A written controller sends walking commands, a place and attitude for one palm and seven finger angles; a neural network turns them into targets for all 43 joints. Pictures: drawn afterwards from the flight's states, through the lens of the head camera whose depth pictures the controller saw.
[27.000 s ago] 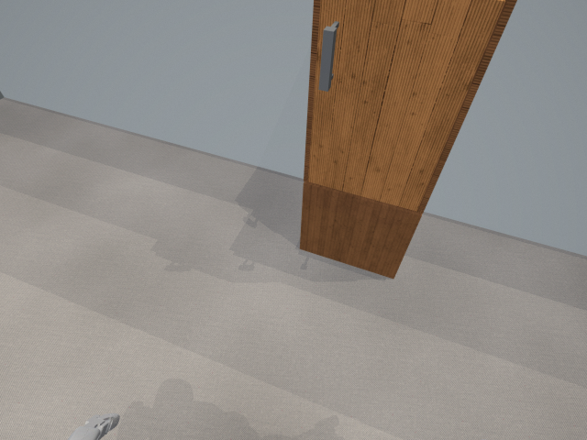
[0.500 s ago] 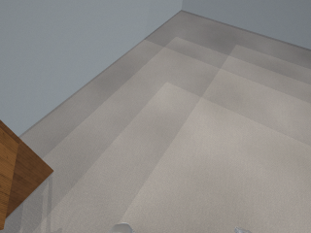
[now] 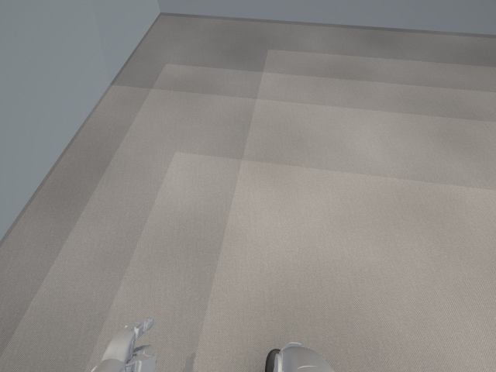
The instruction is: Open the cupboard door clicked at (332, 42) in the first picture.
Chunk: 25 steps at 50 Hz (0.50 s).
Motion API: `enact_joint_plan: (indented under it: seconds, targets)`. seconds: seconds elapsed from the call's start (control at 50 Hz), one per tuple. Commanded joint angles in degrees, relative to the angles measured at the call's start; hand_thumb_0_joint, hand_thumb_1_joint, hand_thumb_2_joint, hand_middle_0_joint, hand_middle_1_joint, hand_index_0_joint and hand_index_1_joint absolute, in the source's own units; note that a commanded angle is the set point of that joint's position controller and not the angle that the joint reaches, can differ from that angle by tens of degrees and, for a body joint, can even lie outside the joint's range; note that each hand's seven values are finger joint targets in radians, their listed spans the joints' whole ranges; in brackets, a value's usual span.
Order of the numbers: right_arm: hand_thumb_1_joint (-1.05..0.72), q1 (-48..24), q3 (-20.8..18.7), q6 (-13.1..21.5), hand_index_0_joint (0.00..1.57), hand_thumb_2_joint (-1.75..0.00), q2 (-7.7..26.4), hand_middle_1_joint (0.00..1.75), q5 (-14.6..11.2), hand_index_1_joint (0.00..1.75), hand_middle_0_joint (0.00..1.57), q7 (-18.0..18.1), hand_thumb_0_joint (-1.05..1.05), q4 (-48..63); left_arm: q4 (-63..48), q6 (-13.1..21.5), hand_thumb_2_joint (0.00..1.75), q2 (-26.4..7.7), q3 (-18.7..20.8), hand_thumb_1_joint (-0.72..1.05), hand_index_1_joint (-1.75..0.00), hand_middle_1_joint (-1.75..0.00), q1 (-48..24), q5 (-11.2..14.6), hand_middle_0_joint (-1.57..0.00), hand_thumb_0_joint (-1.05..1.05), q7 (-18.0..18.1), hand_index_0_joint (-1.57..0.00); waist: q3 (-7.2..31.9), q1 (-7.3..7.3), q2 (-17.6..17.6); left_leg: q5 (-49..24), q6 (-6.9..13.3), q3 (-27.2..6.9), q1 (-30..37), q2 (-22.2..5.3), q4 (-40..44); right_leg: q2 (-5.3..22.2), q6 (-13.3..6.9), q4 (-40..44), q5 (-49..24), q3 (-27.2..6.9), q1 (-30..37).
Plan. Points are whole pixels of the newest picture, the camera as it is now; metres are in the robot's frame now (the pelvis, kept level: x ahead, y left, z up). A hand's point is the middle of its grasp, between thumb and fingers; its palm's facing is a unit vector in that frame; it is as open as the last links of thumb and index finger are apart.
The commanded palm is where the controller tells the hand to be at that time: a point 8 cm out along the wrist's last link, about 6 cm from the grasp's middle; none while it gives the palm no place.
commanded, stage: walk to a spot facing it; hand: left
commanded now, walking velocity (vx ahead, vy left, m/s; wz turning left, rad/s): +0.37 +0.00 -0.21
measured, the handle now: out of the picture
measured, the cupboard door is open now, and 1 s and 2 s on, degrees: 48 48 48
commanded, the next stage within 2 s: turn to face it in 0.74 s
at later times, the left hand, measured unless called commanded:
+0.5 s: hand (191, 350) +0.18 +0.11 -0.15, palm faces +0.05 -0.98 -0.20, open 7.3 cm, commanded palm none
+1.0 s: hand (201, 159) +0.63 +0.12 -0.15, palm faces -0.03 -0.98 -0.22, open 7.3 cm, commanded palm none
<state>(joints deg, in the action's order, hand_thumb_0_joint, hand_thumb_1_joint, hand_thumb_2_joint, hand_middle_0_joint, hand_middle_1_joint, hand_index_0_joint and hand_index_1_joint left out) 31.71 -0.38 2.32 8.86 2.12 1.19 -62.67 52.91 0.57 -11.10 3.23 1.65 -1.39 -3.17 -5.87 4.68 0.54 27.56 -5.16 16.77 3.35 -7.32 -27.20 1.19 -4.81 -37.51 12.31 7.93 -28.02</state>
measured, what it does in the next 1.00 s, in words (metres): walks ahead: left foot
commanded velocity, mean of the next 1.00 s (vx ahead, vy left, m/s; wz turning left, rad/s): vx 0.28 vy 0.00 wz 0.15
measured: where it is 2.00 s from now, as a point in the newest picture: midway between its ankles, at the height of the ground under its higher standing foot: (276, 231)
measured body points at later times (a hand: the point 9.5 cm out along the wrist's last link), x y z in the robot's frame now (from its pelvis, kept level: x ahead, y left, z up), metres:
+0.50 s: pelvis +0.24 -0.05 +0.02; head +0.27 -0.07 +0.47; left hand +0.18 +0.16 -0.13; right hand +0.35 -0.28 -0.13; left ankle +0.35 +0.07 -0.67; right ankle +0.10 -0.07 -0.72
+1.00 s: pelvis +0.53 -0.08 +0.02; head +0.58 -0.08 +0.46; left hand +0.63 +0.17 -0.13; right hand +0.42 -0.28 -0.13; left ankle +0.39 +0.02 -0.72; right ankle +0.65 -0.21 -0.69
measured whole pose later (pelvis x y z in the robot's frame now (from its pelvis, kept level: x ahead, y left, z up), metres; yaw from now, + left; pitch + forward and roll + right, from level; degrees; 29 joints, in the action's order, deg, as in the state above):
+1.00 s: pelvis +0.53 -0.08 +0.02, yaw +1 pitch +2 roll +0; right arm 26.5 -0.2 3.4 6.5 0.8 1.6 -65.7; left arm 57.3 1.7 -12.3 3.0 7.2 -0.9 -0.4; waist -4.7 3.3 -0.3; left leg 23.5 1.4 4.3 0.7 0.6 -21.4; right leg 4.9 0.5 -40.1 4.1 4.3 -32.2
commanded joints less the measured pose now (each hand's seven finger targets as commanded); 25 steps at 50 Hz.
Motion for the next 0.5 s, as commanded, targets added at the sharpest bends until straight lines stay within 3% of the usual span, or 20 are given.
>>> enact_joint_plan:
  seconds: [0.0,0.02,0.04,0.06,0.08,0.1,0.14,0.2,0.32,0.36,0.44,0.48]
  targets:
    - [-0.90,-4.82,-1.92,1.22,0.20,-0.90,6.05,0.30,-2.25,0.30,0.20,-0.17,0.00,7.39,5.13,1.84,0.90,-16.55,4.73,0.90,-0.30,-0.30,27.29,0.95,-0.20,0.00,2.71,-0.20,19.68,-13.69,-17.71,7.27,2.79,-8.45,-40.08,4.57,-53.00,24.03,-11.32,19.29,0.42,-43.65,46.63]
    - [-0.90,-8.51,-2.52,0.82,0.20,-0.90,7.20,0.30,-1.78,0.30,0.20,-0.50,0.00,7.39,3.97,1.43,0.90,-15.49,4.33,0.90,-0.30,-0.30,22.26,1.67,-0.20,0.00,3.25,-0.20,10.78,-12.03,-10.65,1.99,3.94,-15.14,-43.61,0.91,-55.24,23.17,-10.51,22.68,6.38,-39.36,38.14]
    - [-0.90,-10.42,-2.95,0.87,0.20,-0.90,6.94,0.30,-1.59,0.30,0.20,-0.67,0.00,6.50,2.59,1.81,0.90,-11.52,3.00,0.90,-0.30,-0.30,17.23,1.51,-0.20,0.00,3.46,-0.20,6.62,-9.66,-7.22,-5.67,3.98,-16.37,-41.45,-1.77,-52.81,19.86,-7.75,23.56,4.41,-32.28,27.47]
    - [-0.90,-9.82,-2.95,0.26,0.20,-0.90,4.99,0.30,-1.33,0.30,0.20,-0.44,0.00,5.71,2.24,1.95,0.90,-8.70,2.00,0.90,-0.30,-0.30,13.26,1.45,-0.20,0.00,3.50,-0.20,4.65,-6.28,-3.49,-8.27,3.55,-16.58,-37.70,-2.94,-49.33,17.65,-5.84,24.24,2.69,-26.32,19.75]
    - [-0.90,-8.07,-2.87,-0.29,0.20,-0.90,3.80,0.30,-1.01,0.30,0.20,-0.37,0.00,4.40,1.76,2.40,0.90,-6.75,1.45,0.90,-0.30,-0.30,11.09,1.26,-0.20,0.00,3.61,-0.20,4.58,-4.53,-1.36,-10.05,3.42,-16.21,-33.86,-3.16,-45.89,15.37,-4.54,24.96,-1.00,-22.00,16.29]
    - [-0.90,-6.42,-2.57,-0.89,0.20,-0.90,2.53,0.30,-0.76,0.30,0.20,-0.46,0.00,3.18,1.92,3.06,0.90,-5.33,0.99,0.90,-0.30,-0.30,10.68,1.06,-0.20,0.00,3.58,-0.20,3.63,-3.03,-2.18,-11.62,3.20,-15.81,-32.68,-3.04,-43.48,13.68,-3.39,25.94,-5.70,-18.38,13.78]
    - [-0.90,-4.71,-2.50,-1.64,0.20,-0.90,1.77,0.30,-0.62,0.30,0.20,-0.67,0.00,2.44,3.44,3.92,0.90,-4.17,0.69,0.90,-0.30,-0.30,12.49,0.99,-0.20,0.00,3.46,-0.20,4.74,-1.94,-3.05,-13.51,2.83,-15.07,-32.55,-2.22,-39.26,11.03,-1.87,26.09,-12.52,-14.84,15.03]
    - [-0.90,-7.27,-3.02,-1.84,0.20,-0.90,1.36,0.30,-0.70,0.30,0.20,-0.73,0.00,3.29,5.09,4.94,0.90,-1.89,1.17,0.90,-0.30,-0.30,16.45,0.93,-0.20,0.00,3.69,-0.20,6.02,-2.46,-4.09,-16.64,2.60,-15.04,-37.70,-1.48,-35.41,9.77,0.39,25.91,-21.39,-13.02,22.04]
    - [-0.90,-20.83,-3.10,-1.42,0.20,-0.90,2.99,0.30,-1.43,0.30,0.20,-1.51,0.00,6.89,8.62,5.65,0.90,-2.32,0.16,0.90,-0.30,-0.30,24.18,1.06,-0.20,0.00,4.43,-0.20,3.32,-5.52,-5.90,-18.55,3.29,-13.66,-46.56,1.12,-30.20,10.59,3.25,23.24,-43.54,-10.79,33.91]
    - [-0.90,-24.76,-3.09,-1.44,0.20,-0.90,3.32,0.30,-1.58,0.30,0.20,-1.76,0.00,7.88,9.77,5.63,0.90,-2.32,-0.22,0.90,-0.30,-0.30,26.62,0.88,-0.20,0.00,4.83,-0.20,1.17,-6.20,-6.38,-18.55,3.81,-13.12,-47.76,1.99,-28.55,11.21,3.56,23.30,-45.93,-10.94,35.08]
    - [-0.90,-29.91,-2.72,-1.22,0.20,-0.90,3.15,0.30,-1.68,0.30,0.20,-2.24,0.00,8.77,11.59,5.57,0.90,-2.65,-0.64,0.90,-0.30,-0.30,29.68,0.52,-0.20,0.00,5.52,-0.20,-1.44,-6.24,-5.23,-17.24,5.31,-10.91,-45.93,4.31,-21.96,11.87,3.20,22.92,-50.52,-10.10,36.66]
    - [-0.90,-29.42,-2.53,-0.91,0.20,-0.90,2.94,0.30,-1.65,0.30,0.20,-2.20,0.00,8.21,12.31,5.59,0.90,-3.60,-0.67,0.90,-0.30,-0.30,29.75,0.47,-0.20,0.00,5.65,-0.20,-0.58,-5.20,-4.51,-15.43,6.53,-7.77,-39.04,7.29,-16.40,11.48,3.17,20.03,-60.52,-8.45,36.30]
